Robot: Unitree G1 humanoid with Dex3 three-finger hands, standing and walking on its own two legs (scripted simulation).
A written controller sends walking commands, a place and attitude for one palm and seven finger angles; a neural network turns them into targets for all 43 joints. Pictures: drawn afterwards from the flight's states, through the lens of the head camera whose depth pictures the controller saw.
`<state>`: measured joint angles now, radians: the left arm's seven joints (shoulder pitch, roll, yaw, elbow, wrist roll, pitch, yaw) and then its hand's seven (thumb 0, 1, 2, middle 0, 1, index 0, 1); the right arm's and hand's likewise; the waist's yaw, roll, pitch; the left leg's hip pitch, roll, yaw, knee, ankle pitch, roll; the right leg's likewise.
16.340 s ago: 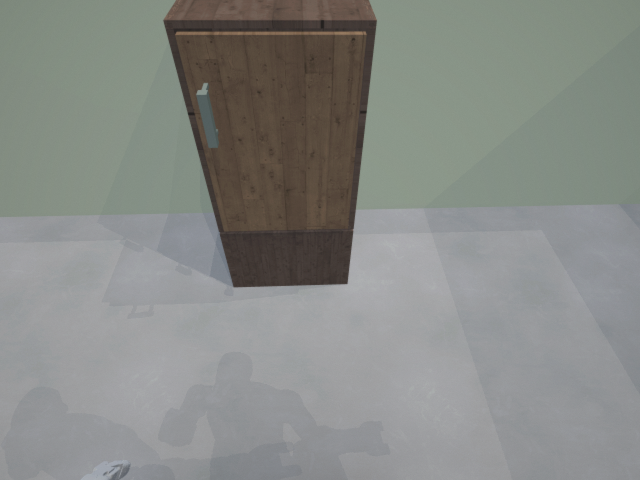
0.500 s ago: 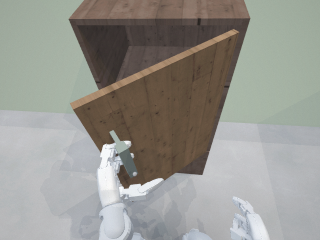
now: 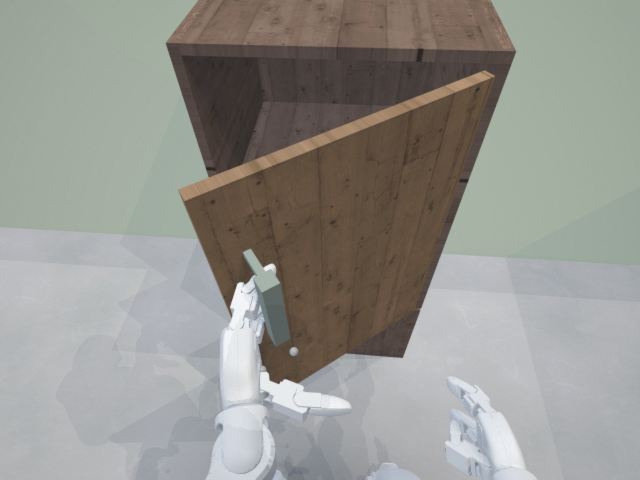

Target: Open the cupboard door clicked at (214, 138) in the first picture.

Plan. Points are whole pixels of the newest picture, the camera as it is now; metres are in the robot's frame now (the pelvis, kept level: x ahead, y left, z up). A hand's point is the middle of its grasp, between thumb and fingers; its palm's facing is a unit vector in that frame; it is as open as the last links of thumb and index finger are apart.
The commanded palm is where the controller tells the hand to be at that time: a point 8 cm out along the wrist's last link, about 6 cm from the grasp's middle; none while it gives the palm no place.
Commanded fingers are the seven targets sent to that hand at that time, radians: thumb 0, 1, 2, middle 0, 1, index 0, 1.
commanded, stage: slide the hand sideways off the handle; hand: left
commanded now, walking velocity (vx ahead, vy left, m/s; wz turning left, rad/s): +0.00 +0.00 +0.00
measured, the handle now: (265, 298) +0.33 +0.08 +0.06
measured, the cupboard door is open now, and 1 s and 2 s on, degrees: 37 41 41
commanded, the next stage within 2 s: draw the hand back to the body in 1.14 s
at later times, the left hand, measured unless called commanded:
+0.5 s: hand (291, 396) +0.21 +0.04 +0.07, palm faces -0.15 -0.99 +0.01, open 16.1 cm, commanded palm +0.18 +0.10 +0.06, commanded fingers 0.00 -0.50 0.30 -0.15 -0.30 -0.15 -0.30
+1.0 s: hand (224, 421) +0.18 +0.11 +0.06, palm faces -0.03 -1.00 -0.01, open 16.1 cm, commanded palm +0.14 +0.17 +0.06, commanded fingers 0.00 -0.50 0.30 -0.15 -0.30 -0.15 -0.30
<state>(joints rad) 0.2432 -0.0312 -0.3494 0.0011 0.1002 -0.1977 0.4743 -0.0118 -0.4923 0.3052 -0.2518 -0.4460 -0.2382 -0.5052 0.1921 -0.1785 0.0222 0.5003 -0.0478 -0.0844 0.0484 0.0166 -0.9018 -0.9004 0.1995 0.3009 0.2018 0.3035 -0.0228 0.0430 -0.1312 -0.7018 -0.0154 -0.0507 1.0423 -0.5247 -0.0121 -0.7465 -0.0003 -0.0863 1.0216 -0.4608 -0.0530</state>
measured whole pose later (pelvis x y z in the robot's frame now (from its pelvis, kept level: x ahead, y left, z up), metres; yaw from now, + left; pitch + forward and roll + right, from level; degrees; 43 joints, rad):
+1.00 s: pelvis +0.01 +0.01 -0.02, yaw -1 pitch +13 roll +0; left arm 0.71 0.11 -0.16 -0.36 -0.06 -0.34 -0.02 -0.01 -0.49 0.30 -0.17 -0.31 -0.20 -0.32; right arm 0.27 -0.20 0.00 0.36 0.01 -0.03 0.00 0.02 -0.90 -0.90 0.20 0.30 0.20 0.30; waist 0.01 0.03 -0.15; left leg -0.78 -0.01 -0.03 1.14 -0.59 0.00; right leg -0.83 0.00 -0.07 1.11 -0.52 -0.04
